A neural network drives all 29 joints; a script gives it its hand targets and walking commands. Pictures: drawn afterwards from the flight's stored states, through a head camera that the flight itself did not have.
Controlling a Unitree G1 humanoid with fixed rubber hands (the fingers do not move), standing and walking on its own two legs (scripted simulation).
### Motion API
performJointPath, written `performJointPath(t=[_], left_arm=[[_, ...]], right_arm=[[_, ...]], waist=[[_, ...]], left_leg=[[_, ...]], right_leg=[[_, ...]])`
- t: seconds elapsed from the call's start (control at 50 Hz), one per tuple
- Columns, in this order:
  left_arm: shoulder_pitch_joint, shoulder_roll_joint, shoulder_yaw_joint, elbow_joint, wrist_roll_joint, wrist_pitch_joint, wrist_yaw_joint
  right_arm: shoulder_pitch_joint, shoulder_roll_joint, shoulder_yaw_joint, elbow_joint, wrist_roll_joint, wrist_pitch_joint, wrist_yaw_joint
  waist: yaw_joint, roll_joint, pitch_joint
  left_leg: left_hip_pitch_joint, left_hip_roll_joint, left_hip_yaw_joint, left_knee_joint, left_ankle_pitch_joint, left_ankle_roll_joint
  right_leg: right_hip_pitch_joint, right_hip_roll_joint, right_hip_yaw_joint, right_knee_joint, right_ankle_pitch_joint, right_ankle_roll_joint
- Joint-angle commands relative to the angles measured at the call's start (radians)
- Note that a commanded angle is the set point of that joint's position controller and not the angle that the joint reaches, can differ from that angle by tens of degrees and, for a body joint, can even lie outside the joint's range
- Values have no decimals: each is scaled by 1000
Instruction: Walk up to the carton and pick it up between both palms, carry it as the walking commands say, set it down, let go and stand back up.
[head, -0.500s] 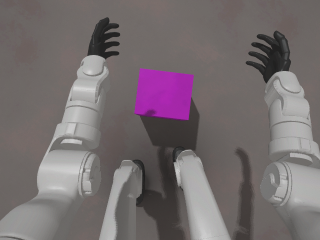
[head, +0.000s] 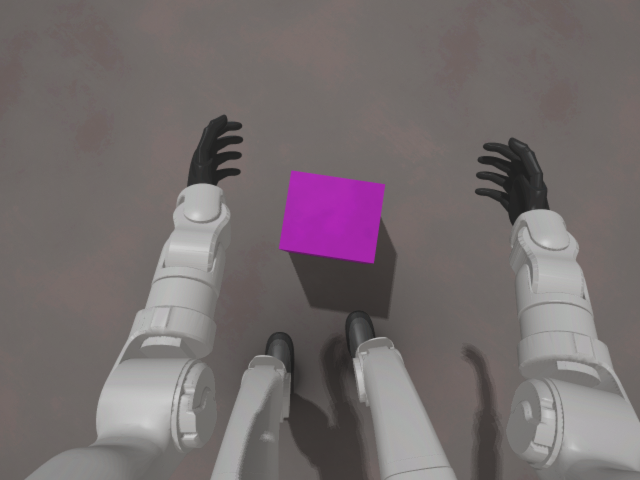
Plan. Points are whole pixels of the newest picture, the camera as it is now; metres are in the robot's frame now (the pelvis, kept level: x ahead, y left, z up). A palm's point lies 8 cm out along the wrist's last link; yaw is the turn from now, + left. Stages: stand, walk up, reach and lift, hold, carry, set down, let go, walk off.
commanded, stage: let go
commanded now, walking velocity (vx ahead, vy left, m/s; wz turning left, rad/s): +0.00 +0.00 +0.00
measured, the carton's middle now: (331, 221) +0.44 -0.05 -0.59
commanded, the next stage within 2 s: stand in 1.12 s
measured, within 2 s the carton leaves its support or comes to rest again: neither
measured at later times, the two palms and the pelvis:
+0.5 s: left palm (82, 346) +0.29 +0.20 -0.01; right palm (566, 384) +0.22 -0.22 -0.01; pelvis +0.05 +0.01 +0.07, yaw -2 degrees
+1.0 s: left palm (2, 443) +0.22 +0.25 +0.02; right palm (560, 406) +0.21 -0.20 +0.01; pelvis +0.07 +0.03 +0.09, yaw -3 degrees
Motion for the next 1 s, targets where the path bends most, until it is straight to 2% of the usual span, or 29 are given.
performJointPath(t=[0.0, 0.02, 0.04, 0.06, 0.12, 0.14, 0.16, 0.18, 0.2, 0.28, 0.32, 0.34, 0.36, 0.38, 0.4, 0.42, 0.44, 0.54, 0.62, 0.66, 0.72, 0.74, 0.76, 0.8, 0.82, 0.84, 0.86, 0.88, 0.98], left_arm=[[176, 30, -47, -253, -5, -32, 10], [166, 95, -16, -330, -4, -42, 3], [87, 133, 0, -326, -9, -47, -4], [154, 107, -24, -395, -9, -66, -16], [251, 149, -84, -434, -97, -103, -50], [353, 63, -109, -382, -82, -99, -55], [260, 147, -63, -373, -82, -109, -58], [477, 79, -79, -330, -48, -103, -68], [386, 144, -57, -289, -66, -108, -70], [657, 103, -98, -247, -96, -123, -106], [782, 122, -66, -202, -47, -129, -112], [821, 156, -47, -278, -54, -142, -116], [704, 168, -67, -302, -80, -155, -115], [865, 149, -91, -328, -73, -160, -119], [750, 166, -63, -324, -61, -165, -118], [793, 172, -63, -345, -67, -166, -129], [812, 171, -90, -336, -69, -167, -131], [911, 180, -164, -404, -136, -161, -162], [987, 200, -151, -441, -126, -140, -167], [1004, 200, -186, -437, -165, -127, -183], [977, 225, -192, -456, -156, -110, -189], [986, 225, -194, -441, -172, -93, -190], [1023, 225, -209, -431, -180, -86, -194], [1027, 232, -224, -407, -181, -74, -192], [977, 238, -203, -476, -165, -80, -194], [1044, 213, -222, -411, -175, -73, -193], [1028, 229, -217, -441, -169, -72, -195], [1083, 236, -210, -410, -183, -68, -190], [1029, 264, -166, -430, -162, -88, -164]], right_arm=[[171, -177, 99, -231, 31, -22, 31], [175, -159, 137, -290, 58, -28, 26], [111, -210, 73, -305, 43, -32, 27], [178, -143, 110, -327, 85, -35, 27], [308, -125, 188, -397, 124, -49, 18], [373, -93, 236, -336, 140, -48, 21], [309, -112, 202, -297, 127, -49, 26], [511, -85, 227, -301, 118, -48, 24], [437, -91, 240, -274, 125, -52, 19], [697, -60, 312, -334, 133, -70, 6], [781, -53, 314, -339, 110, -73, -7], [845, -50, 305, -389, 89, -81, -12], [742, -64, 305, -396, 114, -91, -17], [906, -55, 325, -415, 104, -91, -22], [762, -82, 321, -361, 138, -90, -12], [810, -71, 327, -399, 116, -94, -24], [755, -96, 328, -453, 129, -100, -22], [834, -120, 305, -477, 105, -79, -32], [922, -103, 306, -380, 122, -57, -24], [947, -116, 306, -395, 123, -45, -24], [894, -117, 299, -418, 114, -28, -24], [885, -106, 318, -418, 119, -13, -15], [917, -123, 311, -399, 127, -6, -18], [926, -134, 289, -386, 92, 6, -19], [887, -125, 287, -431, 89, 7, -17], [899, -136, 301, -436, 88, 9, -18], [910, -137, 293, -445, 89, 14, -16], [937, -147, 275, -425, 87, 26, -26], [898, -151, 298, -416, 93, 62, -38]], waist=[[-62, -80, -1036], [-19, -142, -934], [-63, -144, -858], [-32, -94, -892], [-44, -192, -796], [-13, -81, -715], [-21, -130, -605], [-10, -69, -658], [-9, -75, -509], [11, -136, -475], [35, -76, -397], [29, -106, -426], [28, -47, -334], [30, -76, -393], [51, 10, -213], [42, -55, -201], [71, -4, -192], [45, -60, -141], [55, 62, -73], [35, -43, -42], [54, 28, 6], [63, -24, 42], [65, 21, 38], [50, -26, 55], [60, 36, 36], [51, -40, 63], [57, -10, 48], [51, -53, 15], [69, 54, 52]], left_leg=[[454, -34, 88, -108, 277, -6], [365, -50, 102, -152, 216, -3], [328, -46, 99, -156, 195, 7], [405, -43, 89, -169, 186, 13], [396, -30, 94, -198, 133, 34], [393, -38, 109, -219, 119, 21], [321, -33, 97, -227, 35, 23], [487, -23, 99, -260, 44, 27], [471, -5, 77, -277, 16, 27], [630, 3, 85, -311, 62, 32], [697, 8, 66, -354, 78, 29], [741, 2, 77, -369, 99, 21], [728, 9, 76, -381, 108, 11], [861, 28, 71, -410, 146, 20], [828, 30, 56, -409, 111, 16], [883, 26, 77, -431, 112, 15], [912, 43, 77, -452, 96, 10], [1084, 54, 52, -510, 189, -1], [1153, 81, 35, -528, 287, -28], [1187, 81, 31, -520, 330, -12], [1135, 92, 36, -558, 261, -8], [1133, 96, 33, -552, 241, -4], [1122, 90, 41, -560, 242, -11], [1112, 104, 26, -562, 269, -3], [1116, 104, 24, -574, 229, -8], [1141, 112, 12, -574, 218, 7], [1131, 90, 31, -559, 262, 4], [1194, 105, 15, -536, 355, -1], [1145, 83, 29, -536, 329, -12]], right_leg=[[1005, 3, -41, -33, 567, 37], [1108, -5, -21, -71, 540, 41], [1026, -11, -25, -76, 522, 53], [1086, -8, -9, -86, 505, 50], [1162, -25, 18, -148, 469, 59], [1212, -39, 69, -163, 547, 37], [1141, -48, 52, -174, 436, 47], [1210, -56, 59, -217, 375, 46], [1071, -51, 45, -215, 315, 51], [1218, -56, 53, -288, 354, 60], [1212, -57, 32, -294, 341, 70], [1295, -53, 33, -326, 353, 66], [1236, -52, 38, -324, 358, 63], [1300, -49, 22, -350, 342, 67], [1166, -39, -3, -328, 247, 65], [1224, -27, -3, -363, 239, 67], [1225, -43, 1, -405, 171, 64], [1292, -15, -19, -437, 185, 66], [1289, -9, -29, -457, 193, 36], [1281, 3, -30, -467, 211, 42], [1314, 2, -35, -474, 159, 38], [1276, 7, -52, -476, 130, 41], [1316, 10, -47, -486, 134, 35], [1325, 30, -56, -464, 138, 44], [1343, 24, -61, -461, 105, 36], [1324, 25, -58, -465, 107, 49], [1334, 29, -55, -457, 147, 44], [1310, 25, -56, -464, 171, 51], [1335, 27, -48, -440, 154, 41]])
